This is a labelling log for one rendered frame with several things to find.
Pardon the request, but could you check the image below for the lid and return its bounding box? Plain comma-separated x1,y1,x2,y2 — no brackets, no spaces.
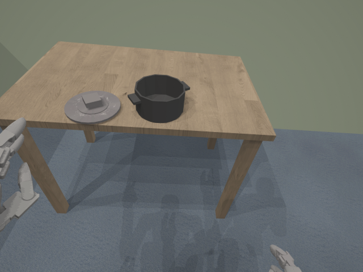
64,91,121,124

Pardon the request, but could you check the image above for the table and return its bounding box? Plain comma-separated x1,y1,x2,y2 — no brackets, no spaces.
0,41,276,219

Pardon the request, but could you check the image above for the pot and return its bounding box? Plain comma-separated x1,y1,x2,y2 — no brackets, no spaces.
128,74,190,123

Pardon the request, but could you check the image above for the robot right hand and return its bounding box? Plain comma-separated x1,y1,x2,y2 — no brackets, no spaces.
269,244,302,272

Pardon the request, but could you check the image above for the knob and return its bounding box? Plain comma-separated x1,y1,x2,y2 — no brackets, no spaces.
82,92,102,108

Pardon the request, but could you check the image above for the robot left hand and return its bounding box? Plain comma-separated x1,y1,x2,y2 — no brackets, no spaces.
0,117,39,232

